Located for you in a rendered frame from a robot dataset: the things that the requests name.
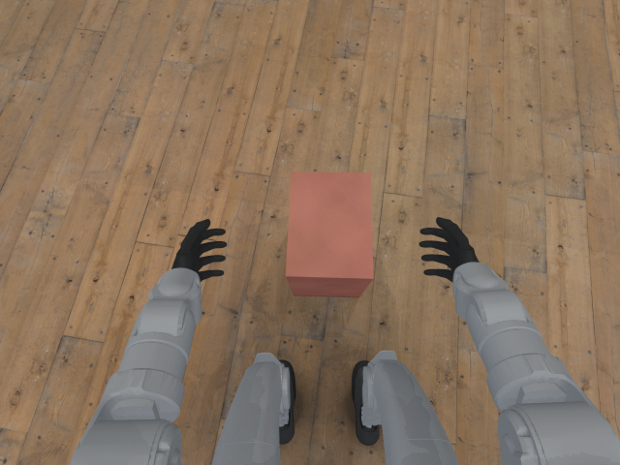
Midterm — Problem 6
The robot left upper arm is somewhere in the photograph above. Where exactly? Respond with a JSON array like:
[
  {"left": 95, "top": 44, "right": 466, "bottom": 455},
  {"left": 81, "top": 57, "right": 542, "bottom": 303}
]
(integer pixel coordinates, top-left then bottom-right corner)
[{"left": 74, "top": 419, "right": 182, "bottom": 465}]

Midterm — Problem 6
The robot left foot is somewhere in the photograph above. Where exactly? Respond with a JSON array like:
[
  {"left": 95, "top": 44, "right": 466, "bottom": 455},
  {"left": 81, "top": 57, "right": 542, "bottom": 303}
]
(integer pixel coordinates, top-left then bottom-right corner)
[{"left": 279, "top": 359, "right": 295, "bottom": 445}]

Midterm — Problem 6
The carton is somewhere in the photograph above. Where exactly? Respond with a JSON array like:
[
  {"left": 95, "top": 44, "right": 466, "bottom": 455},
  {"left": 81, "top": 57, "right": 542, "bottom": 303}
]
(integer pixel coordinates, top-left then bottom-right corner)
[{"left": 286, "top": 171, "right": 373, "bottom": 297}]

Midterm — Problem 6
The left robot shin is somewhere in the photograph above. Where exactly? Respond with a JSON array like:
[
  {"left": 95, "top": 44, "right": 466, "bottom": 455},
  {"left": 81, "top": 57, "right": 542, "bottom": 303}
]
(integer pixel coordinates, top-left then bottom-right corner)
[{"left": 244, "top": 353, "right": 289, "bottom": 424}]

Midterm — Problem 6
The robot right upper arm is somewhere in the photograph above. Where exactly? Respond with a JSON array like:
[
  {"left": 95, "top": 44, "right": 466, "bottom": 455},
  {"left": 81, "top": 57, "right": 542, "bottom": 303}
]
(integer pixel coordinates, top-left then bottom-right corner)
[{"left": 498, "top": 401, "right": 620, "bottom": 465}]

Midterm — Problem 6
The robot right forearm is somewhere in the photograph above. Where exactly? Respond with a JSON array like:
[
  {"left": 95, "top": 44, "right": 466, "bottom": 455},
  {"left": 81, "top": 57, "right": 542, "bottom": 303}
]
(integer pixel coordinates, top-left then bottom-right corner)
[{"left": 452, "top": 262, "right": 620, "bottom": 448}]

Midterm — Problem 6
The robot left hand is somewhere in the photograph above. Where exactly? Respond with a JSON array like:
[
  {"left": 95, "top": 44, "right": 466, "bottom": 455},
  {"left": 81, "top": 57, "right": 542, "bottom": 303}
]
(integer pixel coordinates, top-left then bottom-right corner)
[{"left": 171, "top": 219, "right": 227, "bottom": 281}]

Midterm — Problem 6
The robot right hand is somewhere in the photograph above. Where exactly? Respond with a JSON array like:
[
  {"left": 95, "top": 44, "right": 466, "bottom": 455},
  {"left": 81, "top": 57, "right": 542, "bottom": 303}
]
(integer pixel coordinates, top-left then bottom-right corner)
[{"left": 419, "top": 217, "right": 479, "bottom": 282}]

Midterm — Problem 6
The robot left forearm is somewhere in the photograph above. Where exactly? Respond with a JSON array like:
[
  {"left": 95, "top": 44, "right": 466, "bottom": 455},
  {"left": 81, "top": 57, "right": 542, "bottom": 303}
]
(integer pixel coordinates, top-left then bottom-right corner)
[{"left": 70, "top": 267, "right": 202, "bottom": 465}]

